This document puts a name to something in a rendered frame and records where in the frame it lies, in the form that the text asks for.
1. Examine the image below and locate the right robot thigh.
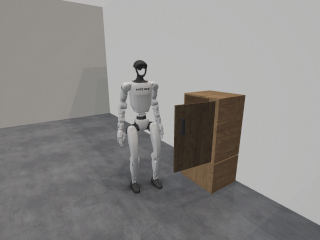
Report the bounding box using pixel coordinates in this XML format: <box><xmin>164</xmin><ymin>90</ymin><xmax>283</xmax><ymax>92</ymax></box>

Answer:
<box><xmin>125</xmin><ymin>123</ymin><xmax>140</xmax><ymax>164</ymax></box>

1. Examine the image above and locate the robot left hand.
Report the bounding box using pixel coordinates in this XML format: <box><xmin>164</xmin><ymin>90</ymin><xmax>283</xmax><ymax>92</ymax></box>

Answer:
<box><xmin>157</xmin><ymin>123</ymin><xmax>164</xmax><ymax>139</ymax></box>

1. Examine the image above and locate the robot torso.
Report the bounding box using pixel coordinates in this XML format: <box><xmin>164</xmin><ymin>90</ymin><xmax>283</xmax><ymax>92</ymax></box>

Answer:
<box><xmin>129</xmin><ymin>80</ymin><xmax>152</xmax><ymax>131</ymax></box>

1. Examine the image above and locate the right robot forearm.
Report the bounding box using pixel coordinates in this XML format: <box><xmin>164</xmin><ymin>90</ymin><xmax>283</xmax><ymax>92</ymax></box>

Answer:
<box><xmin>117</xmin><ymin>103</ymin><xmax>125</xmax><ymax>130</ymax></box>

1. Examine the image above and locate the robot right hand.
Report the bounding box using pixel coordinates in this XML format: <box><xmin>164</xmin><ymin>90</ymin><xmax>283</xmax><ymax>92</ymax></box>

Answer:
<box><xmin>117</xmin><ymin>129</ymin><xmax>127</xmax><ymax>147</ymax></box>

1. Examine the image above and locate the left robot forearm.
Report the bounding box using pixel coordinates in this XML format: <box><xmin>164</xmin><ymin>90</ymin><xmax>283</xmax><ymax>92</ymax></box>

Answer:
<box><xmin>152</xmin><ymin>105</ymin><xmax>161</xmax><ymax>124</ymax></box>

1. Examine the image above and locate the robot left upper arm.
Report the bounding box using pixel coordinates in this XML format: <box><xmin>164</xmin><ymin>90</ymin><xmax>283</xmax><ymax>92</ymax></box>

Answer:
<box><xmin>149</xmin><ymin>81</ymin><xmax>159</xmax><ymax>106</ymax></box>

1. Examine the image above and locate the cupboard door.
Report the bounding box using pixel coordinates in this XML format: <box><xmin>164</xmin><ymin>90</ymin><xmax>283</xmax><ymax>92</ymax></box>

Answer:
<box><xmin>173</xmin><ymin>101</ymin><xmax>216</xmax><ymax>173</ymax></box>

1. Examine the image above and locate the handle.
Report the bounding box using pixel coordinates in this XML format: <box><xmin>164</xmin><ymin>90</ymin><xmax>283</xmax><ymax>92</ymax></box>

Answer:
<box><xmin>179</xmin><ymin>118</ymin><xmax>186</xmax><ymax>135</ymax></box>

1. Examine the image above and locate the robot right upper arm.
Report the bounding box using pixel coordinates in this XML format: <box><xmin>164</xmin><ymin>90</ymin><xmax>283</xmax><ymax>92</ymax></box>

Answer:
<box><xmin>120</xmin><ymin>82</ymin><xmax>132</xmax><ymax>110</ymax></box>

